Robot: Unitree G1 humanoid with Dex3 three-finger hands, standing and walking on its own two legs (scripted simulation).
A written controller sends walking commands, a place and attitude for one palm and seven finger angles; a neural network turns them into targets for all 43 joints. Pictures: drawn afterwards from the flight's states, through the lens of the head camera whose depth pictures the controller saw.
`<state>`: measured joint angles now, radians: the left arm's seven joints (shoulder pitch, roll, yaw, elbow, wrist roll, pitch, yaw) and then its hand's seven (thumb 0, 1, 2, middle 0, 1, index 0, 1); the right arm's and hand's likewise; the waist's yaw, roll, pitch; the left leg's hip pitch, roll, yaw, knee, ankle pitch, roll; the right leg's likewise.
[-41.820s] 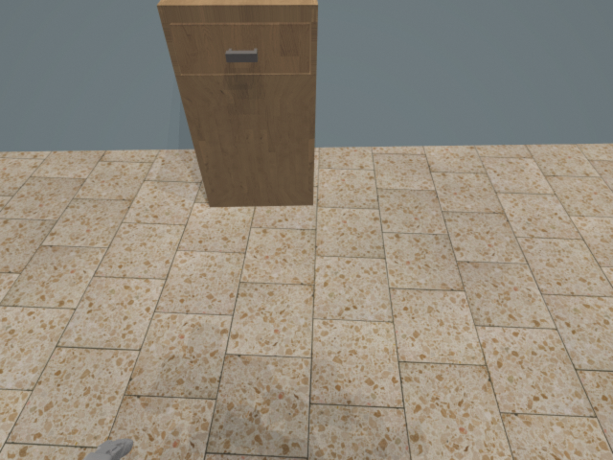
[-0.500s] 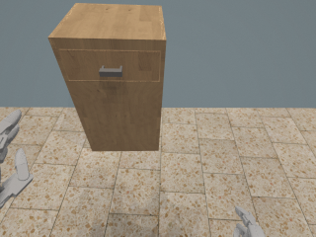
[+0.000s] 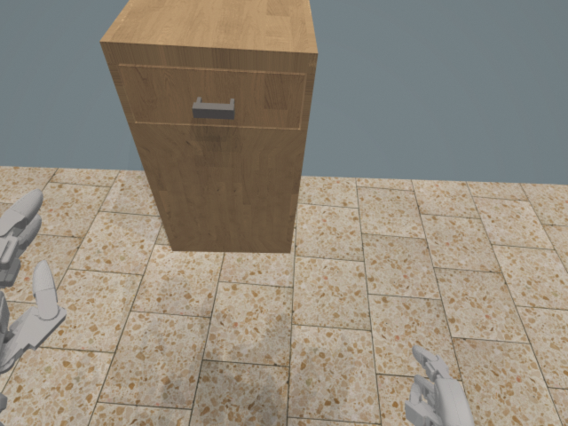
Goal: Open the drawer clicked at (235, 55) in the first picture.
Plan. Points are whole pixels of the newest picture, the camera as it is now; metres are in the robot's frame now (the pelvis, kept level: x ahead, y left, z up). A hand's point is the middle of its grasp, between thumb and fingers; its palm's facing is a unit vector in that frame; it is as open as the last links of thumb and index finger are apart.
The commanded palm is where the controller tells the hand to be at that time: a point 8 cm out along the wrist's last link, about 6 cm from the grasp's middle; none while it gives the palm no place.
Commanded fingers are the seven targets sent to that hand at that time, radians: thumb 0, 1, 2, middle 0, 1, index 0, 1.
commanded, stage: stop stepping back and stand still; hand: left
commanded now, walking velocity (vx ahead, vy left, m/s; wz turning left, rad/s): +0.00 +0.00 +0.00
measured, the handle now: (214, 106) +0.83 +0.22 -0.04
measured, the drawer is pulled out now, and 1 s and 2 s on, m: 0.00 0.00 0.00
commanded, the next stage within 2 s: let the arm hang, fingers relaxed in 0.30 s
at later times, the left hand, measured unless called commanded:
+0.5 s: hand (78, 367) +0.18 +0.26 +0.03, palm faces +0.16 -0.87 -0.47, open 7.4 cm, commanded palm none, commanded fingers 0.00 0.90 0.90 -0.20 -0.30 -0.20 -0.30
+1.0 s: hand out of the picture -0.04 +0.23 -0.16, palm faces -0.01 -0.96 -0.29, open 7.4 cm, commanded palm none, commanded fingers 0.00 0.90 0.90 -0.20 -0.30 -0.20 -0.30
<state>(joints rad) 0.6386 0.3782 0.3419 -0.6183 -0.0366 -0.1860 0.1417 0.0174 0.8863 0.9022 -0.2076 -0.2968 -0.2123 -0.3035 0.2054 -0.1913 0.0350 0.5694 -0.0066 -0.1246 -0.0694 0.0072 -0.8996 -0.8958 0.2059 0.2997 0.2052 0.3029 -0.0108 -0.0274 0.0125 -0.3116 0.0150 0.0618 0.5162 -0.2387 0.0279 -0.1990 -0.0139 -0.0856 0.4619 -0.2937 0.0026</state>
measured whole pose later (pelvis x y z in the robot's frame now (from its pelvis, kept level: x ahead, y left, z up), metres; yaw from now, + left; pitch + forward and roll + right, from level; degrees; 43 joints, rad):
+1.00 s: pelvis -0.03 -0.01 +0.01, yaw +1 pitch -1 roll -1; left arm 0.28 0.32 0.00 1.09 0.01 0.01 -0.01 0.01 0.90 0.90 -0.20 -0.30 -0.21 -0.30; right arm 0.21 -0.32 -0.01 1.06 -0.01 0.03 0.00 0.00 -0.90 -0.90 0.20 0.30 0.20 0.30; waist 0.01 0.00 0.08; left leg -0.25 0.00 0.04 0.41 -0.14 0.03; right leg -0.16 -0.02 -0.10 0.41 -0.23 -0.01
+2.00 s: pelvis +0.01 -0.03 +0.01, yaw +0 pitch -1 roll +1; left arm 0.13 0.33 0.01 1.11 0.01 -0.02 0.01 0.01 0.90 0.90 -0.20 -0.29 -0.20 -0.30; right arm 0.11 -0.33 0.00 1.10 -0.01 0.01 -0.01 0.00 -0.90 -0.90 0.21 0.30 0.20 0.30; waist -0.01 0.02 0.07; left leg -0.12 0.03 0.06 0.30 -0.15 -0.02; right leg -0.03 0.02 -0.08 0.29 -0.23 -0.04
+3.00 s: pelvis +0.21 -0.03 -0.02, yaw +4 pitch +0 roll +1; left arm 0.11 0.19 0.06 1.01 0.02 -0.04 -0.02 0.01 0.91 0.90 -0.19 -0.29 -0.20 -0.30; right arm 0.48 -0.08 -0.02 1.18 -0.02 -0.03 -0.03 0.00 -0.90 -0.90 0.21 0.30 0.21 0.30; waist -0.06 0.00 0.11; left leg -0.07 0.07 0.09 0.58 -0.47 -0.03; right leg -0.40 -0.07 -0.12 0.59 -0.17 -0.03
